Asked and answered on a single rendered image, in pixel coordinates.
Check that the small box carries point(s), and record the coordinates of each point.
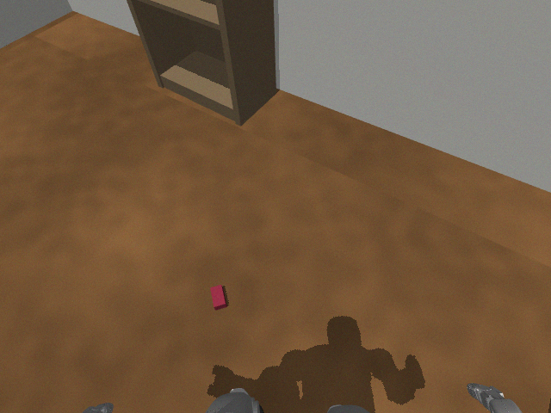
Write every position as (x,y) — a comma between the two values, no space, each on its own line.
(218,297)

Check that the right robot hand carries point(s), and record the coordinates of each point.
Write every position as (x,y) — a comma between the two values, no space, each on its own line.
(492,399)

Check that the bookshelf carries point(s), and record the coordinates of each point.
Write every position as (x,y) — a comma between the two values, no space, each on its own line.
(217,53)

